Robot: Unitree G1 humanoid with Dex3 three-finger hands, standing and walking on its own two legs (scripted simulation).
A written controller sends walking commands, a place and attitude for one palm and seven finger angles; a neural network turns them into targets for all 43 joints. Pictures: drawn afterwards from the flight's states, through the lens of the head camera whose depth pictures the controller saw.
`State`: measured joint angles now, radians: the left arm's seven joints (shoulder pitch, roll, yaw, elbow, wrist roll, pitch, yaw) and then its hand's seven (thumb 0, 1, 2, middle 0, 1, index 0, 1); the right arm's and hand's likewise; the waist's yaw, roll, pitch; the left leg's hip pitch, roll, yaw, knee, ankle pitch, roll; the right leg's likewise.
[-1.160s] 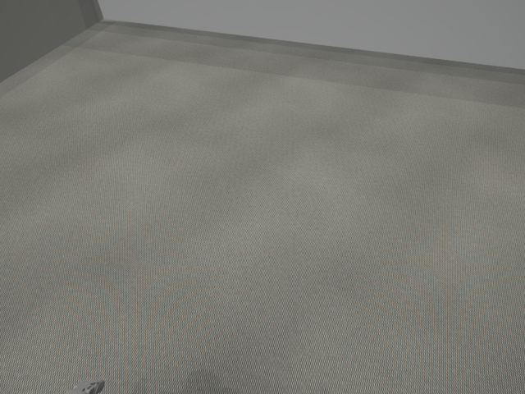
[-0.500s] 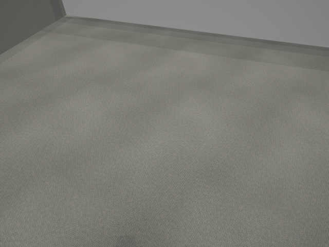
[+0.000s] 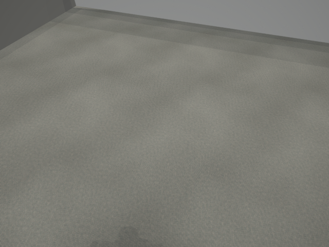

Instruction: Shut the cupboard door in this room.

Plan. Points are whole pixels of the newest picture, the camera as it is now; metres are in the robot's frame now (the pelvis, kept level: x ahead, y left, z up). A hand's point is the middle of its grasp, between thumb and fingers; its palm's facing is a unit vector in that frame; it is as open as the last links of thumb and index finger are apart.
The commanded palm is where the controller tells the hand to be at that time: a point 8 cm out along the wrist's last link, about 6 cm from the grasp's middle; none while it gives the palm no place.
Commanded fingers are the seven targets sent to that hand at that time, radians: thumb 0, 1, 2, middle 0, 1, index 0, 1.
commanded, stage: turn or walk to find it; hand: left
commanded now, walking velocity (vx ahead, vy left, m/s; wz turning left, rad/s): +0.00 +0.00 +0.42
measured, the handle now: out of the picture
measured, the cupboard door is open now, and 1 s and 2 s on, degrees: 82 82 82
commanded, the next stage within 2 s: none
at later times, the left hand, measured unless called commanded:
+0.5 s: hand out of the picture +0.00 +0.18 -0.15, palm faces +0.22 -0.93 -0.30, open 7.4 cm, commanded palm none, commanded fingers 0.00 0.90 0.90 -0.20 -0.30 -0.20 -0.30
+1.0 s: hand out of the picture -0.12 +0.20 -0.17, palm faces +0.47 -0.84 -0.26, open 7.4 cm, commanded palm none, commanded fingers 0.00 0.90 0.90 -0.20 -0.30 -0.20 -0.30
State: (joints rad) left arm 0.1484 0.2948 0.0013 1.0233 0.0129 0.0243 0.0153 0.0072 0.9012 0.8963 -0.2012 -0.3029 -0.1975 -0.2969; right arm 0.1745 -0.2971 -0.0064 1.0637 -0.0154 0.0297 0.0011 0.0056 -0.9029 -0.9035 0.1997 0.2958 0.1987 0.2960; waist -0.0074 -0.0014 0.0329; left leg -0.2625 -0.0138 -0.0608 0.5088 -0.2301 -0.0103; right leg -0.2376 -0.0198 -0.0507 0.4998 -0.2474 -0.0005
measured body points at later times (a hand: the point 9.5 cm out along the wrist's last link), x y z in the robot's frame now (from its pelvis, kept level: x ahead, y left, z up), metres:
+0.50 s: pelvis -0.03 -0.03 +0.00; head -0.01 -0.05 +0.45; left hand -0.01 +0.23 -0.13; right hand +0.06 -0.28 -0.16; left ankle -0.02 +0.11 -0.68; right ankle -0.03 -0.13 -0.74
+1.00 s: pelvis -0.06 -0.01 +0.00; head -0.04 +0.01 +0.45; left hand -0.14 +0.24 -0.15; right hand +0.14 -0.19 -0.14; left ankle -0.11 +0.10 -0.74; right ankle -0.02 -0.14 -0.68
